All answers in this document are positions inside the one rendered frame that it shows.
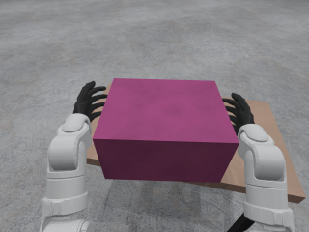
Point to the left robot upper arm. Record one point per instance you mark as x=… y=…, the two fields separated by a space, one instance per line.
x=69 y=225

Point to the robot right hand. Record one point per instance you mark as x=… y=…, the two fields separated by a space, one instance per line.
x=241 y=110

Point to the carton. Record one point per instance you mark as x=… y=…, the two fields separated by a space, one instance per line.
x=164 y=130

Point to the robot left forearm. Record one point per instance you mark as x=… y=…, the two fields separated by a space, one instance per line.
x=66 y=169

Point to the robot left hand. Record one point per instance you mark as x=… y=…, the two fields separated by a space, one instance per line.
x=85 y=99

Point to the robot right forearm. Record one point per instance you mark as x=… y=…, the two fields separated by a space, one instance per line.
x=265 y=175

